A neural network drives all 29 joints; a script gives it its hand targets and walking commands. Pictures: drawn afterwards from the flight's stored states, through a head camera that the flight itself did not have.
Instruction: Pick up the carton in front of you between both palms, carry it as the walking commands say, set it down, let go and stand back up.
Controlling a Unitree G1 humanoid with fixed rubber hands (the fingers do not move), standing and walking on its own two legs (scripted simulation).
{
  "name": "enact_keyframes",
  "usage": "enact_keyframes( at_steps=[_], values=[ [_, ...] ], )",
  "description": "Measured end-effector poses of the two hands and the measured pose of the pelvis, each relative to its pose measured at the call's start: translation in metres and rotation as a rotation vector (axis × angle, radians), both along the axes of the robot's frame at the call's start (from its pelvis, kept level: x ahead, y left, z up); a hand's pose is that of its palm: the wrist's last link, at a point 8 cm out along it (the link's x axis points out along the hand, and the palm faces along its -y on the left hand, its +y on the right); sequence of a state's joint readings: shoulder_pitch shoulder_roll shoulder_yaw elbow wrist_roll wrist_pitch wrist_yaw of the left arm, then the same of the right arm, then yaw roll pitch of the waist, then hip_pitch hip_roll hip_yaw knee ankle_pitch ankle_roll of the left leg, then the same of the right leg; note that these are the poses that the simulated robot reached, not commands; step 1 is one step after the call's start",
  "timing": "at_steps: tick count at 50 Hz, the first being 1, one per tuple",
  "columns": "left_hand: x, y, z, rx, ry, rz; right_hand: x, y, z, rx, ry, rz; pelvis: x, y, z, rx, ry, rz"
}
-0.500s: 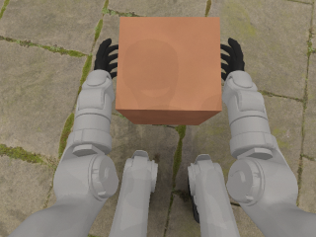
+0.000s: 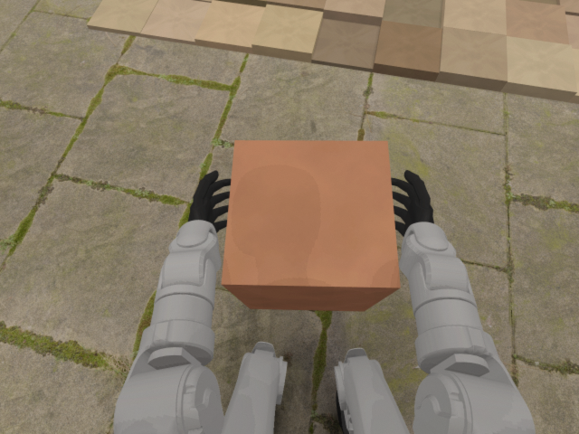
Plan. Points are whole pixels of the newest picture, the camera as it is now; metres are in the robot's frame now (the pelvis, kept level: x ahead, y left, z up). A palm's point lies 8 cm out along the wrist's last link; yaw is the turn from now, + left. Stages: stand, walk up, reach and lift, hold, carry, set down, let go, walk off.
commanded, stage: reach and lift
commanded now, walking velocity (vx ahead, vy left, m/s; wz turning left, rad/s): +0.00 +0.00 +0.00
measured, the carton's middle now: (308, 237) +0.43 +0.02 -0.11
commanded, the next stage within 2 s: hold in 1.78 s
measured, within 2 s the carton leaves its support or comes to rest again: neither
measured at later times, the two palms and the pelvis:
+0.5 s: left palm (169, 203) +0.37 +0.16 +0.11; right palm (483, 206) +0.38 -0.14 +0.12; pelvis +0.05 +0.00 +0.14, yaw +1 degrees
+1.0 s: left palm (130, 187) +0.35 +0.15 +0.20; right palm (557, 189) +0.35 -0.15 +0.20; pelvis +0.05 +0.00 +0.18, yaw +0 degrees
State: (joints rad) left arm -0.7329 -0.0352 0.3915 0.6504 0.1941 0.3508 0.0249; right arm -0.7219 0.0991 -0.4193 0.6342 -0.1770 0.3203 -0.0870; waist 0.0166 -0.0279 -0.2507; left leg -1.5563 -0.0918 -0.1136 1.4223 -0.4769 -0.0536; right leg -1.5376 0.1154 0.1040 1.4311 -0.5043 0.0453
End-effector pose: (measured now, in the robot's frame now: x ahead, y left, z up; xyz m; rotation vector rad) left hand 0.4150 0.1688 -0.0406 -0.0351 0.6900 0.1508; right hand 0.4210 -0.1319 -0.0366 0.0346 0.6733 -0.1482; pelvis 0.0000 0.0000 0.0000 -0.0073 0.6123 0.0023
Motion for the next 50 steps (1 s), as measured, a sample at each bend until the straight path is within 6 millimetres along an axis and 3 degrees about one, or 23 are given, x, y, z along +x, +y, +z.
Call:
enact_keyframes(
  at_steps=[18, 29, 40, 50],
  values=[
    [-0.031, -0.007, 0.112, 0.001, -0.001, -0.005, -0.032, -0.007, 0.113, -0.002, -0.001, -0.002, 0.039, 0.001, 0.103, 0.004, -0.22, 0.006],
    [-0.047, -0.01, 0.179, 0.002, -0.011, -0.006, -0.049, -0.011, 0.178, -0.004, -0.01, 0.001, 0.061, 0.001, 0.152, 0.009, -0.406, 0.006],
    [-0.061, -0.015, 0.235, 0.035, -0.027, -0.026, -0.062, -0.015, 0.234, -0.035, -0.027, 0.034, 0.068, 0.001, 0.175, 0.011, -0.6, 0.005],
    [-0.07, -0.014, 0.239, 0.034, 0.007, -0.025, -0.07, -0.014, 0.238, -0.038, 0.007, 0.041, 0.055, 0.001, 0.175, 0.01, -0.666, 0.005]
  ],
)
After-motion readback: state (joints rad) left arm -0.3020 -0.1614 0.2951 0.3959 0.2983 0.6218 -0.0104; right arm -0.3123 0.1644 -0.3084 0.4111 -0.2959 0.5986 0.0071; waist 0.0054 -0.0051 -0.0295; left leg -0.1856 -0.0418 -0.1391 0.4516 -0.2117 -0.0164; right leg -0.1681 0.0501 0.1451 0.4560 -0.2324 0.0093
